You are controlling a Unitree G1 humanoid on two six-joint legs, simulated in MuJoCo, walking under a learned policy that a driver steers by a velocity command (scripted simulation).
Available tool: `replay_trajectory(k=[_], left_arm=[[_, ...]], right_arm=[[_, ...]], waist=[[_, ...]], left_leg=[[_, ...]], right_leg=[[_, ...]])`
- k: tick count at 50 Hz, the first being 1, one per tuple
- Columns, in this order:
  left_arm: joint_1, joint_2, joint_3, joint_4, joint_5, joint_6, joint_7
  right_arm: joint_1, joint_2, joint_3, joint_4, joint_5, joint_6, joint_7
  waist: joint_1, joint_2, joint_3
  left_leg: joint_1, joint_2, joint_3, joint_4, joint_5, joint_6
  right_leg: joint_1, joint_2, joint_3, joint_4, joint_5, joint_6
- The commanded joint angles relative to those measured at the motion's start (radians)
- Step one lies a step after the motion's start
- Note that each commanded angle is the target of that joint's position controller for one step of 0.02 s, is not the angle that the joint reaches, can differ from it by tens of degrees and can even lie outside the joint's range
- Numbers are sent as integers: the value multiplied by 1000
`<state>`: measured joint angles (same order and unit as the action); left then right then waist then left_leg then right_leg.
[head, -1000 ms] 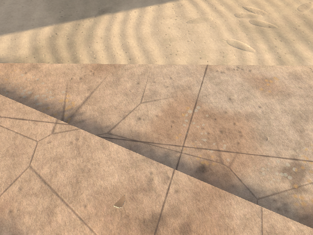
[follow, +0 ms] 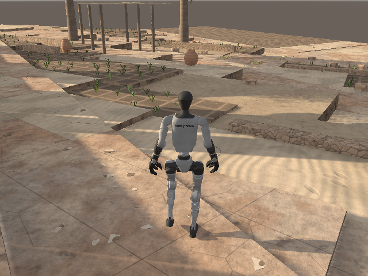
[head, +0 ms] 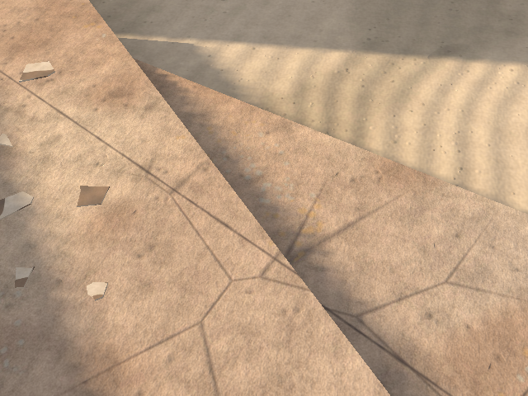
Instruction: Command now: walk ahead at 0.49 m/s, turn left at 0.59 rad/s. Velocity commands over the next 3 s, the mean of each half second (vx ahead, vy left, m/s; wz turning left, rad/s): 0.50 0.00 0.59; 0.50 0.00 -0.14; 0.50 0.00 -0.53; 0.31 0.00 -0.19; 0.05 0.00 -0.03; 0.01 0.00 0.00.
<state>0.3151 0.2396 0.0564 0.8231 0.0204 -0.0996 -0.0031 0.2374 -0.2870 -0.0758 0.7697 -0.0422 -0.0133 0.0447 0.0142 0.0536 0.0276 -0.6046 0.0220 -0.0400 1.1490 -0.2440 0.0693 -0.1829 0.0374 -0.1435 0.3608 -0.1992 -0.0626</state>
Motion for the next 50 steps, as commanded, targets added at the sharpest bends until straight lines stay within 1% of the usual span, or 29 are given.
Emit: replay_trajectory(k=[1, 6, 9, 11, 13, 14, 15, 16, 17, 18, 19, 20, 21, 22, 24, 27, 31, 37, 38, 40, 41, 42, 43, 44, 45, 46, 48, 49, 50], left_arm=[[19, 78, 12, -38, -1, -24, -4], [74, 98, 11, -9, -3, -14, 1], [126, 127, 16, 16, -1, -2, 11], [150, 145, 18, 35, 0, 13, 18], [160, 179, 24, 50, 2, 30, 26], [158, 193, 25, 52, 2, 40, 29], [147, 193, 23, 41, 0, 46, 29], [164, 124, 5, -9, -11, 41, 20], [110, 107, 6, -83, -11, 33, 3], [-22, 159, 16, -113, -2, 24, 0], [-49, 131, 4, -122, -12, 11, -3], [-26, 123, 1, -105, -8, 8, -1], [-14, 119, 1, -104, 12, 23, -2], [23, 112, 0, -90, 27, 43, -5], [28, 98, 0, -94, 36, 69, -14], [-48, 76, -7, -107, 28, 77, -24], [-184, 81, -10, -137, 12, 73, -29], [-319, 79, -17, -183, 4, 65, -46], [-319, 82, -17, -186, 5, 63, -49], [-253, 86, -13, -168, 6, 62, -45], [-175, 102, -5, -145, 7, 60, -39], [-41, 122, 6, -102, 9, 53, -32], [121, 155, 22, -56, 23, 44, -22], [223, 292, 63, -55, 37, 45, -10], [182, 261, 58, -46, -7, 53, -20], [92, 245, 56, -59, -25, 57, -24], [13, 158, 34, -67, -16, 59, -23], [0, 136, 26, -60, -18, 55, -20], [-3, 135, 23, -60, -19, 48, -18]], right_arm=[[-11, -5, 7, -67, 0, 3, 16], [-198, 24, 31, -123, 8, -8, 36], [-284, 20, 35, -156, 6, -7, 43], [-297, 10, 32, -166, 0, -7, 39], [-228, -11, 22, -152, -6, -8, 27], [-121, -32, 10, -121, -9, -14, 20], [54, -69, -11, -63, -18, -22, 7], [175, -171, -42, -45, -26, -22, -12], [151, -240, -58, -66, 16, -12, -20], [174, -212, -54, -55, 23, 1, -31], [129, -171, -44, -36, 31, -2, -41], [83, -127, -32, -32, 33, -9, -43], [45, -106, -24, -34, 38, -18, -44], [16, -89, -17, -42, 38, -26, -43], [31, -94, -17, -36, 43, -44, -36], [93, -87, -10, 1, 38, -57, -32], [171, -88, -2, 40, 36, -70, -31], [232, -93, 11, 91, 12, -78, -52], [224, -99, 11, 96, 10, -78, -56], [190, -114, 13, 101, 7, -80, -65], [185, -124, 13, 105, 3, -78, -69], [174, -140, 9, 105, 1, -71, -72], [149, -148, 11, 90, 9, -70, -74], [200, -77, 29, 38, 41, -79, -66], [191, -97, 23, 31, 20, -86, -56], [113, -102, 27, 5, 9, -91, -51], [44, -96, 33, -17, 14, -97, -44], [50, -87, 36, -26, 1, -79, -44], [71, -70, 41, -21, -6, -57, -42]], waist=[[-23, -113, 9], [18, -119, 44], [45, -122, 68], [43, -125, 63], [5, -153, 5], [-40, -152, -60], [-118, -110, -160], [-146, 33, -292], [-110, 179, -369], [-152, 33, -272], [-111, -1, -152], [-55, -57, -78], [-12, -64, -48], [16, -57, -53], [29, -45, -57], [5, -25, -12], [-53, -2, 17], [-89, -9, 82], [-82, -11, 85], [-43, 10, 46], [-8, 21, -6], [51, 15, -80], [132, -11, -165], [126, -214, -300], [81, -230, -360], [56, -145, -207], [10, -26, -33], [-24, -31, -5], [-39, -51, -13]], left_leg=[[-119, 48, -32, -34, 103, -11], [-66, 41, 69, -328, 265, -5], [-35, 29, 125, -449, 204, 18], [1, -3, 160, -505, 108, 46], [123, -75, 195, -540, -2, 85], [249, -117, 196, -577, -24, 112], [490, -127, 157, -640, 4, 147], [814, 126, -191, -666, -168, 229], [973, 337, -712, -824, -106, 349], [936, 300, -594, -847, 30, 324], [804, 276, -453, -849, 162, 299], [659, 223, -362, -863, 293, 254], [561, 172, -300, -874, 366, 228], [505, 141, -259, -888, 392, 219], [453, 108, -232, -907, 427, 226], [440, 94, -175, -968, 409, 196], [543, 99, -118, -981, 481, 133], [697, 164, -42, -984, 545, 109], [711, 174, -24, -970, 595, 103], [726, 172, 26, -864, 897, 78], [741, 169, 44, -743, 1055, 66], [727, 156, 66, -560, 1104, 56], [572, 129, 96, -316, 926, 39], [212, -17, 154, 120, 417, -18], [-7, -138, 18, 295, -242, -22], [-92, -55, -60, 291, -155, -15], [-55, 20, -34, 151, -65, -25], [-11, 39, -31, 90, -66, -42], [28, 48, -22, 45, -64, -56]], right_leg=[[48, -295, 181, -214, 220, -114], [72, -262, 21, -198, 315, -78], [153, -289, -12, -180, 361, -70], [227, -304, -41, -114, 521, -63], [275, -312, -81, 58, 843, -51], [263, -309, -98, 220, 907, -46], [147, -290, -119, 454, 792, -20], [-175, -238, -121, 783, 335, 25], [-503, -30, 7, 1075, -344, 78], [-626, -78, 139, 1079, -256, 73], [-619, -122, 148, 1010, -166, 65], [-542, -155, 152, 900, -132, 65], [-475, -169, 162, 842, -138, 74], [-417, -171, 162, 811, -139, 84], [-394, -160, 147, 765, -119, 101], [-438, -167, 121, 632, 28, 104], [-492, -161, 112, 471, 183, 73], [-516, -94, 98, 302, 170, 1], [-490, -75, 88, 274, 140, -16], [-358, -14, 43, 236, 59, -57], [-266, 22, 25, 230, 13, -77], [-128, 56, 21, 181, 4, -100], [114, 0, 108, 134, 33, -144], [436, -293, 563, 132, 37, -293], [516, -391, 928, -19, 116, -360], [395, -355, 788, -41, 44, -332], [134, -283, 599, -98, 150, -266], [48, -237, 537, -116, 208, -239], [4, -207, 491, -133, 238, -226]])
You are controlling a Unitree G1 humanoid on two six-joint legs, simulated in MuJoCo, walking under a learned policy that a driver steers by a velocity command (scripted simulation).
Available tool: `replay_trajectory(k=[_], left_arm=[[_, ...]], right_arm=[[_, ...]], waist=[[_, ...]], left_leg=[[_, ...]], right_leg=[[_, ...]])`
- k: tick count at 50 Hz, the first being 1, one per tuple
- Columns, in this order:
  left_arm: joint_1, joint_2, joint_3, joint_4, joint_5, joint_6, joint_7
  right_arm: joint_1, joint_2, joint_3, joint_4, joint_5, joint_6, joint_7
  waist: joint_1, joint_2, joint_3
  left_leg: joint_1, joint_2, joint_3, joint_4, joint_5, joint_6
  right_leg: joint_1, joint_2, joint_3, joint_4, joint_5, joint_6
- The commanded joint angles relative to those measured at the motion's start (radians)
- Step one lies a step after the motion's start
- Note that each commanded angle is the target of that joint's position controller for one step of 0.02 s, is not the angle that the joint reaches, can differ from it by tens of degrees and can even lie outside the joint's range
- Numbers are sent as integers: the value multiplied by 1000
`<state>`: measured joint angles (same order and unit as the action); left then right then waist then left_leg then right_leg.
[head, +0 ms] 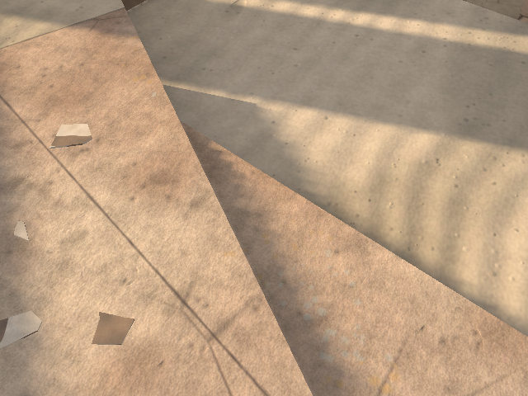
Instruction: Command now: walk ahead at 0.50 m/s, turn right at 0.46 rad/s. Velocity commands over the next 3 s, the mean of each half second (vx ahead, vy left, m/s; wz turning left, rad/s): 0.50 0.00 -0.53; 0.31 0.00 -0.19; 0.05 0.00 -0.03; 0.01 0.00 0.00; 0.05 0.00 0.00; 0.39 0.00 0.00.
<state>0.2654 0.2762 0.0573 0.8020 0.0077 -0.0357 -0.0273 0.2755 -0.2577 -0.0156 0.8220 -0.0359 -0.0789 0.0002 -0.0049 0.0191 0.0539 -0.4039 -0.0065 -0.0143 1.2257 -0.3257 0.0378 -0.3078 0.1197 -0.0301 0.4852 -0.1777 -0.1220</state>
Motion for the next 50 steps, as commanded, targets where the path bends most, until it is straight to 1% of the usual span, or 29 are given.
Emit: replay_trajectory(k=[1, 4, 8, 10, 14, 16, 18, 19, 20, 21, 22, 23, 24, 26, 27, 29, 30, 32, 33, 35, 39, 42, 43, 45, 46, 47, 48, 49, 50], left_arm=[[59, 108, 24, -35, -6, -27, 5], [100, 139, 32, -25, -10, -37, 8], [176, 138, 32, -12, -18, -31, 16], [212, 143, 35, -8, -16, -29, 21], [253, 156, 40, -9, 2, -21, 34], [213, 173, 45, -23, 5, -19, 43], [146, 193, 49, -40, 3, -22, 39], [141, 176, 44, -42, -5, -29, 27], [159, 99, 23, -70, -10, -39, 21], [279, 57, 15, -99, -27, -31, 19], [248, 135, 21, -57, 11, -11, 30], [167, 140, 25, -61, 19, -8, 20], [130, 118, 22, -67, 19, -6, 11], [126, 98, 19, -66, 35, 11, -4], [123, 88, 16, -67, 34, 18, -7], [90, 70, 11, -82, 39, 26, -14], [62, 64, 6, -86, 39, 27, -17], [2, 65, 5, -101, 35, 27, -18], [-4, 69, 5, -104, 34, 27, -14], [-54, 52, 1, -120, 30, 18, -9], [-152, 23, -21, -128, 28, 1, -15], [-170, 27, -27, -101, 25, -11, -13], [-145, 37, -25, -76, 24, -18, -8], [55, 54, -16, 34, 43, -39, 3], [167, 123, 1, 73, 57, -55, 7], [250, 110, 2, 71, 28, -48, 4], [269, 85, -2, 57, -12, -34, -1], [188, 77, -6, 42, -18, -22, 11], [87, 47, -18, 23, -8, -12, 33]], right_arm=[[35, -89, -16, -78, -16, 25, 3], [-52, -81, -13, -117, -14, 41, 6], [-213, -75, -7, -169, -11, 41, 12], [-281, -68, -1, -189, -6, 38, 15], [-377, -78, 6, -233, 4, 23, 17], [-337, -99, 1, -233, 7, 13, 14], [-162, -132, -14, -184, 13, 2, 1], [-24, -178, -32, -150, 1, -12, -11], [148, -250, -51, -145, -19, -16, -29], [109, -312, -70, -145, -19, 3, -30], [54, -212, -60, -152, -1, 13, -23], [4, -130, -41, -159, 7, 11, -18], [-16, -97, -33, -145, 3, 9, -13], [5, -87, -31, -112, 12, -4, -11], [23, -91, -33, -98, 17, -15, -7], [49, -104, -39, -74, 26, -30, -2], [53, -115, -44, -66, 23, -33, 0], [72, -112, -43, -47, 19, -39, 4], [79, -114, -43, -38, 22, -42, 6], [102, -100, -40, -4, 34, -46, 1], [130, -87, -33, 34, 36, -31, -26], [199, -85, -31, 63, 14, -7, -46], [221, -86, -32, 77, 6, 8, -51], [230, -79, -29, 79, 9, 30, -45], [288, -52, -26, 77, 32, 28, -43], [387, -21, -25, 101, 81, 34, -52], [354, -50, -26, 104, 85, 41, -60], [285, -51, -29, 96, 62, 48, -61], [217, -49, -25, 81, 33, 62, -53]], waist=[[-24, -31, -46], [-13, -50, -31], [46, -79, -21], [75, -90, -24], [109, -97, -22], [73, -108, -28], [-13, -97, -86], [-73, -35, -172], [-124, 87, -333], [-37, 316, -394], [-22, 124, -261], [-27, 29, -152], [-14, 15, -99], [9, 90, -71], [14, 98, -74], [22, 87, -76], [19, 84, -76], [16, 78, -44], [21, 77, -47], [20, 68, -41], [-13, 61, -50], [-54, 23, -22], [-54, 2, -14], [0, -109, -69], [16, -240, -152], [37, -330, -380], [82, -181, -430], [52, -117, -357], [15, -64, -288]], left_leg=[[-164, 74, -32, -58, 26, -36], [-210, 82, -5, -180, 130, -67], [-254, 70, 2, -397, 309, -85], [-265, 55, 5, -477, 345, -86], [-261, 21, -7, -599, 293, -73], [-159, 8, -26, -671, 239, -52], [120, -32, -14, -755, 173, -15], [332, 29, -65, -782, 171, 25], [560, 277, -305, -799, -55, 77], [705, 459, -750, -918, -108, 191], [591, 430, -723, -922, -192, 178], [459, 369, -554, -938, -93, 154], [374, 316, -421, -963, 53, 138], [293, 250, -269, -989, 253, 119], [281, 242, -237, -992, 336, 124], [284, 235, -172, -1009, 453, 144], [275, 226, -134, -1022, 467, 154], [262, 210, -76, -1014, 580, 157], [274, 210, -52, -991, 703, 156], [282, 175, 3, -957, 757, 132], [234, 152, 25, -837, 534, 103], [279, 169, -38, -673, 421, 114], [285, 167, -50, -590, 407, 113], [176, 75, 1, -292, 291, 96], [-26, -10, 54, -23, -112, 58], [-224, -77, 54, 335, -624, 7], [-326, -60, -42, 438, -611, 5], [-382, -39, -46, 484, -502, -3], [-396, -2, -14, 483, -393, -15]], right_leg=[[107, -271, 354, -264, 265, -167], [77, -232, 310, -294, 287, -157], [133, -194, 308, -272, 310, -102], [187, -196, 327, -245, 328, -91], [290, -229, 399, -174, 394, -94], [284, -246, 435, -136, 412, -71], [203, -211, 427, -8, 496, -30], [133, -152, 377, 179, 455, -8], [18, -95, 277, 452, 137, 9], [-278, 44, 165, 672, -422, 40], [-372, -67, 163, 735, -338, 34], [-339, -93, 160, 692, -229, 39], [-306, -115, 152, 651, -181, 53], [-249, -131, 144, 590, -167, 72], [-234, -123, 139, 573, -166, 77], [-244, -107, 133, 534, -134, 88], [-249, -102, 115, 524, -79, 93], [-275, -101, 113, 482, 51, 96], [-274, -101, 118, 451, 89, 96], [-255, -95, 125, 321, 211, 94], [-93, -121, 104, 40, 462, 80], [-98, -157, 100, -93, 471, 69], [-73, -161, 82, -138, 467, 64], [191, -137, -8, -227, 610, 72], [444, -283, 74, -53, 1217, 39], [734, -513, 248, 172, 1612, -94], [733, -551, 304, 150, 1556, -143], [615, -532, 305, 85, 1296, -169], [461, -513, 307, 12, 974, -195]])
Over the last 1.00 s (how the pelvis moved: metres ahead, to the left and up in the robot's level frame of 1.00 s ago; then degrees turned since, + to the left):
0.56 0.10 -0.01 9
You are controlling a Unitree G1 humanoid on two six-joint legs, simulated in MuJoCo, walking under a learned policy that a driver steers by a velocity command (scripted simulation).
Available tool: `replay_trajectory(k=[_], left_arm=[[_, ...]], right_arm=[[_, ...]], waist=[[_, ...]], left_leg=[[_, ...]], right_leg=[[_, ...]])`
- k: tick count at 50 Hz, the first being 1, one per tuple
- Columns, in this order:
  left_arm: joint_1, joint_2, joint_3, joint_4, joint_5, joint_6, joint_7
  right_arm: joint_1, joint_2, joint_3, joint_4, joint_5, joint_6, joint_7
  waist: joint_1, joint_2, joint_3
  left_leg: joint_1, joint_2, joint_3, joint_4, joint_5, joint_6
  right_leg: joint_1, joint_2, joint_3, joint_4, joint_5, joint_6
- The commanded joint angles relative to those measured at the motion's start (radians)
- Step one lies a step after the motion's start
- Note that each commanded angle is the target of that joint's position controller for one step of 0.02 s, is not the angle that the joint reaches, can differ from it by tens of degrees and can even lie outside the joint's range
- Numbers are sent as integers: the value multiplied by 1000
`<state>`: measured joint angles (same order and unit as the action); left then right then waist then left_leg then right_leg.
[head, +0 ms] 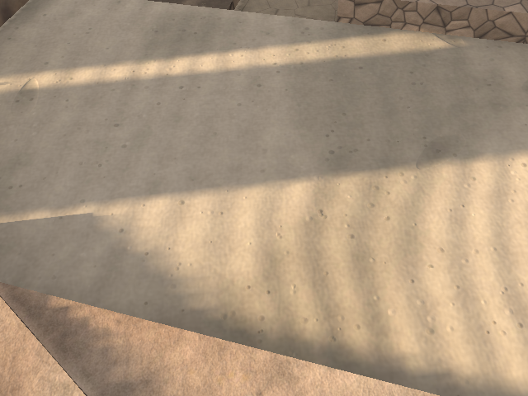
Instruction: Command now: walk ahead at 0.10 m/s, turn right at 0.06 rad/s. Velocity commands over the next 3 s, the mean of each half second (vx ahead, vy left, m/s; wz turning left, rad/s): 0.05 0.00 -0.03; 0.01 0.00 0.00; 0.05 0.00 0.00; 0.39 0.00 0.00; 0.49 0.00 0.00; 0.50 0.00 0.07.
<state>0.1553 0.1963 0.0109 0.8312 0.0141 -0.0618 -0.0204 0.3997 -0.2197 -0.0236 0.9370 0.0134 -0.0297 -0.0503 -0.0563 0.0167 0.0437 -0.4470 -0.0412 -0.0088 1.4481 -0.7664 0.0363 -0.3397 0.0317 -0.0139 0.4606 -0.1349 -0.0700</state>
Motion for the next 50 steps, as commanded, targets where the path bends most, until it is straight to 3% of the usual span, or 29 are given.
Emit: replay_trajectory(k=[1, 2, 3, 4, 6, 11, 13, 14, 15, 16, 17, 19, 21, 23, 24, 27, 33, 50], left_arm=[[104, 145, 33, -26, -13, 26, 51], [107, 117, 19, -23, -7, 29, 49], [99, 127, 16, -9, 9, 30, 49], [113, 126, 14, 4, 16, 27, 46], [129, 123, 10, 27, 21, 17, 43], [182, 123, 10, 56, 29, 30, 43], [199, 129, 13, 64, 21, 51, 42], [218, 125, 16, 73, 17, 63, 44], [269, 96, 18, 76, 14, 68, 47], [234, 71, 19, 39, -6, 72, 44], [199, 86, 26, 32, -5, 79, 41], [243, 32, 22, 62, 2, 88, 23], [287, 27, 19, 87, 19, 83, 21], [286, 78, 27, 98, 25, 77, 26], [272, 76, 27, 94, 18, 79, 27], [248, 67, 25, 85, 17, 85, 30], [264, 36, 25, 99, 16, 90, 27], [276, 7, 29, 135, 18, 89, 30]], right_arm=[[51, -82, -14, -57, -38, 35, 4], [-30, -100, -20, -60, -70, 59, 3], [-23, -70, -15, -66, -64, 79, 7], [-27, -53, -9, -60, -60, 94, 8], [-17, -29, -1, -57, -53, 105, 8], [-57, -7, 22, -56, -46, 98, 6], [-71, -9, 24, -69, -27, 87, 8], [-56, -6, 29, -67, -27, 70, 10], [-72, -68, 16, -75, -47, 55, 11], [-128, -100, 5, -80, -50, 65, 0], [-141, -69, 17, -96, -63, 63, -9], [-232, -39, 24, -111, -53, 59, -19], [-236, -18, 28, -114, -38, 51, -19], [-159, 9, 31, -112, -28, 43, -11], [-140, 8, 31, -103, -28, 42, -8], [-166, -20, 20, -112, -40, 50, -6], [-183, 1, 20, -121, -41, 46, -10], [-160, 31, 10, -110, -39, 31, -9]], waist=[[33, -98, -234], [51, -46, -113], [22, -84, -90], [19, -75, -77], [5, -112, -85], [25, -180, -123], [23, -180, -88], [5, -155, -54], [40, -65, -10], [48, 178, 6], [35, 155, -27], [91, 58, -21], [100, 22, -52], [42, -40, -73], [38, -48, -60], [42, -22, -38], [52, -17, -24], [45, -23, -20]], left_leg=[[-330, 53, 4, 232, 149, -34], [-245, 69, 13, 192, 210, -32], [-175, 61, 15, 147, 246, -29], [-127, 62, 17, 115, 255, -22], [-106, 46, 31, 46, 237, -3], [-11, 39, 77, -209, 172, 45], [43, 8, 94, -437, 109, 59], [124, 18, 49, -615, 260, 76], [138, 95, -152, -715, 299, 124], [38, 219, -356, -820, 361, 194], [-46, 272, -451, -902, 345, 227], [-160, 209, -326, -807, 302, 191], [-165, 133, -198, -692, 277, 139], [-116, 72, -118, -600, 304, 113], [-71, 64, -97, -591, 316, 111], [-51, 97, -157, -626, 338, 136], [-124, 101, -186, -674, 221, 145], [-135, 90, -180, -668, 221, 144]], right_leg=[[322, -446, 336, -95, 476, -272], [117, -377, 277, -156, 440, -242], [2, -363, 246, -176, 390, -237], [-69, -333, 222, -192, 372, -224], [-82, -291, 179, -181, 410, -201], [-23, -260, 162, -196, 266, -156], [-35, -253, 172, -220, 93, -126], [-88, -247, 178, -219, -2, -85], [-150, -194, 137, -144, -67, -26], [-181, -79, 11, -67, -147, 28], [-73, -74, 45, -28, -170, 39], [101, -67, 30, -42, -2, 31], [178, -91, 30, -69, 150, 30], [170, -151, 58, -78, 288, 21], [96, -158, 71, -102, 216, 14], [37, -131, 45, -124, 92, 26], [95, -124, 37, -118, 50, 39], [124, -132, 32, -119, 76, 47]])
Over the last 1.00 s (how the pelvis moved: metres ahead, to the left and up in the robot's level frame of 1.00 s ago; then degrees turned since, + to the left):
0.47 -0.05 -0.07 -22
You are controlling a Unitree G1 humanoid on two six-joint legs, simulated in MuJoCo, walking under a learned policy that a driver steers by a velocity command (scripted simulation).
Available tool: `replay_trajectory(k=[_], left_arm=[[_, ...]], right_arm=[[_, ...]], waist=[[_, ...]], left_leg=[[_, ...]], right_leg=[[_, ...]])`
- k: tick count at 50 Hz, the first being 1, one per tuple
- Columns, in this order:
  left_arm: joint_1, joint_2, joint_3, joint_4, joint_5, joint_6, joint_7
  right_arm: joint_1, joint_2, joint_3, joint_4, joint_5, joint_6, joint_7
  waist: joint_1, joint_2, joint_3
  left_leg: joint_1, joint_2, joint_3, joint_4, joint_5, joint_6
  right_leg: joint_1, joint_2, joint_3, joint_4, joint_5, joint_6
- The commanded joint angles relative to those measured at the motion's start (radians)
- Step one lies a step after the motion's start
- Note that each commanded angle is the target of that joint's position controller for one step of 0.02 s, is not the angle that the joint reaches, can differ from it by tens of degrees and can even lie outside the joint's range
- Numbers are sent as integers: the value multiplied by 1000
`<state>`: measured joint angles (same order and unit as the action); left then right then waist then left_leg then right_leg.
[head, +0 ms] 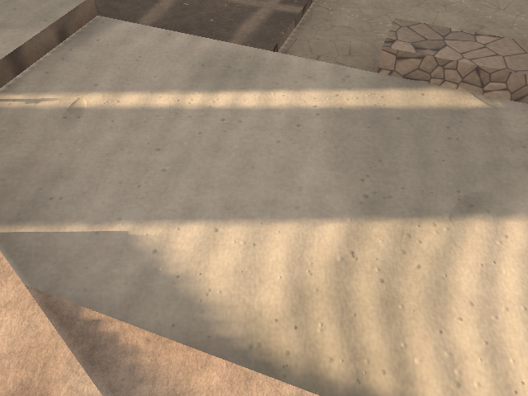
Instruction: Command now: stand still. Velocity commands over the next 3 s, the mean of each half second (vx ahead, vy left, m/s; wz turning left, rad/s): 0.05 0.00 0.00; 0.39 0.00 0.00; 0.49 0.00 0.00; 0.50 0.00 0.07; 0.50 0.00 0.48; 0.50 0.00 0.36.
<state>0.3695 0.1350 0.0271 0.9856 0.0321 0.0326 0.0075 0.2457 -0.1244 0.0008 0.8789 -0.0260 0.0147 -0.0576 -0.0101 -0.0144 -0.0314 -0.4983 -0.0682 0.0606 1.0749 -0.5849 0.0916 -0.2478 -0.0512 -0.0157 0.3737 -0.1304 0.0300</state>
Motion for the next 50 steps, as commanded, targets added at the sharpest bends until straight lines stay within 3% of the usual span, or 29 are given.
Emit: replay_trajectory(k=[1, 17, 18, 19, 20, 22, 23, 24, 25, 28, 30, 32, 35, 37, 38, 39, 40, 41, 42, 43, 44, 45, 46, 48, 50], left_arm=[[62, 67, 13, -17, 0, -6, 2], [71, 48, 9, 21, 0, -3, 6], [81, 25, 2, 32, -2, -2, 4], [72, 16, -2, 31, -5, -1, 2], [41, 20, -2, 14, -7, 0, -1], [-92, 45, 6, -58, -2, -1, -12], [-172, 69, 15, -101, 3, -9, -16], [-214, 79, 24, -133, 5, -23, -14], [-221, 80, 29, -145, 8, -42, -10], [-113, 66, 37, -103, 18, -71, -7], [-120, 49, 32, -99, 8, -63, -20], [-174, 49, 29, -115, -8, -52, -34], [-266, 68, 34, -142, -26, -42, -45], [-289, 83, 40, -149, -29, -44, -41], [-255, 94, 47, -135, -32, -49, -36], [-141, 106, 58, -90, -31, -56, -28], [39, 141, 77, -13, -23, -64, -19], [185, 175, 86, 32, -9, -78, -16], [222, 199, 66, 22, 4, -79, -23], [254, 253, 75, 43, -3, -63, -23], [150, 219, 69, 28, -1, -63, -17], [45, 167, 54, -17, -8, -75, -15], [10, 145, 43, -19, 1, -84, -12], [28, 110, 23, 5, -4, -114, -9], [39, 113, 17, 22, -16, -133, -2]], right_arm=[[-5, -63, -14, -51, 0, -14, -2], [4, -46, -15, -41, 4, -31, 0], [21, -38, -12, -33, -1, -32, 4], [40, -61, -22, -24, -6, -30, 10], [70, -108, -43, -14, -12, -23, 15], [149, -193, -80, 9, -15, -13, 16], [180, -205, -88, 25, -14, -19, 11], [200, -205, -90, 45, -15, -34, 6], [200, -195, -90, 63, -12, -53, 4], [171, -142, -83, 110, -16, -92, 9], [165, -132, -81, 127, -14, -96, 16], [168, -145, -86, 137, -12, -90, 18], [204, -186, -95, 146, -7, -80, 13], [229, -202, -96, 153, -15, -78, 12], [233, -207, -95, 158, -23, -75, 13], [230, -213, -95, 164, -27, -71, 14], [241, -206, -91, 177, -24, -70, 22], [246, -152, -84, 188, -18, -77, 28], [236, -45, -60, 159, -22, -94, 34], [237, -134, -86, 91, 41, -118, 46], [82, -161, -85, 64, 26, -113, 43], [11, -169, -85, 48, 4, -111, 51], [43, -141, -80, 65, -6, -102, 57], [74, -117, -77, 61, -15, -73, 73], [-17, -108, -69, 14, -6, -64, 78]], waist=[[-1, 8, 54], [-5, 12, 50], [-12, 20, 32], [-24, 37, 52], [-41, 66, 84], [-107, 108, 194], [-144, 134, 248], [-149, 141, 266], [-134, 118, 258], [-51, 60, 147], [-31, 77, 119], [-39, 94, 117], [-77, 92, 116], [-83, 83, 130], [-62, 74, 119], [-3, 40, 74], [69, -27, -18], [136, -86, -98], [108, -152, -81], [101, -214, -135], [77, -116, 55], [69, -41, 125], [28, -25, 123], [-32, -50, 129], [-34, -86, 156]], left_leg=[[-83, 117, -249, -294, 43, 88], [-70, 121, -258, -297, 121, 83], [-70, 119, -271, -330, -5, 84], [-77, 118, -305, -378, -168, 97], [-73, 130, -373, -446, -343, 130], [-21, 236, -630, -645, -622, 234], [25, 302, -763, -716, -615, 284], [100, 351, -855, -741, -539, 321], [167, 373, -873, -713, -407, 330], [186, 332, -616, -573, 104, 259], [139, 275, -445, -557, 243, 205], [103, 227, -326, -561, 254, 160], [132, 233, -295, -576, 209, 139], [205, 251, -306, -538, 293, 130], [241, 243, -285, -469, 395, 120], [258, 210, -228, -318, 516, 104], [222, 152, -135, -84, 583, 84], [-8, 94, -81, 266, 297, 53], [-267, 70, -87, 651, -137, 43], [-436, 7, -94, 650, 9, 24], [-575, 91, -44, 647, 125, 11], [-523, 126, -64, 554, 242, 10], [-450, 138, -63, 509, 284, 3], [-323, 171, -91, 341, 341, -19], [-239, 148, -36, 66, 449, -47]], right_leg=[[34, -50, 33, -33, 74, -53], [66, -57, 22, -34, 117, -39], [74, -48, 19, -29, 51, -37], [44, -23, 3, 10, -47, -39], [-25, 16, -19, 83, -158, -45], [-269, 72, -8, 261, -286, -71], [-422, 59, 59, 404, -347, -88], [-557, 47, 130, 518, -368, -101], [-633, 31, 178, 583, -346, -107], [-531, 8, 138, 628, -200, -73], [-412, 3, 83, 537, -118, -48], [-281, 11, 40, 377, -42, -35], [-161, 25, -19, 224, 25, -45], [-135, 23, -32, 145, 11, -62], [-81, 33, -45, 85, 19, -74], [48, 67, -85, 6, 58, -84], [265, 87, -123, -1, 77, -92], [510, -40, 47, 67, -1, -132], [524, -237, 291, 224, 180, -138], [583, -375, 674, -61, -117, -291], [470, -365, 612, -130, -283, -296], [337, -296, 478, -134, -186, -263], [251, -238, 386, -132, -49, -234], [113, -189, 279, -118, 192, -212], [42, -103, 157, -179, 304, -193]])
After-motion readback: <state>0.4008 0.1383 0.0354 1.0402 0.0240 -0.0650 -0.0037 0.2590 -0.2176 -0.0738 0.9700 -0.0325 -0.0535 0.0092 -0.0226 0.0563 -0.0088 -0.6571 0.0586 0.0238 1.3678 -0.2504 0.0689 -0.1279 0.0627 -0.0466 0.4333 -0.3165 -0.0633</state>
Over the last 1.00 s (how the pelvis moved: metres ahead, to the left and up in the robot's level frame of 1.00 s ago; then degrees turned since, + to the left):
0.00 0.06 0.01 3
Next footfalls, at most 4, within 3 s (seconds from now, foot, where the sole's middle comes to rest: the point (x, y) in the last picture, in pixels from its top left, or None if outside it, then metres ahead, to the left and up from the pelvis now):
0.82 right None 0.24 -0.16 -0.78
1.24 left None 0.54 -0.01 -0.78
1.78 right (334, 308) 0.89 -0.20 -0.90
2.24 left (273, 243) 1.15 -0.02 -0.90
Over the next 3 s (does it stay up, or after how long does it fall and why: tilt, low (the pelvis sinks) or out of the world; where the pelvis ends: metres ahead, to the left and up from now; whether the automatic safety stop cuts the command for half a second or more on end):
stays up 1.42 -0.02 -0.12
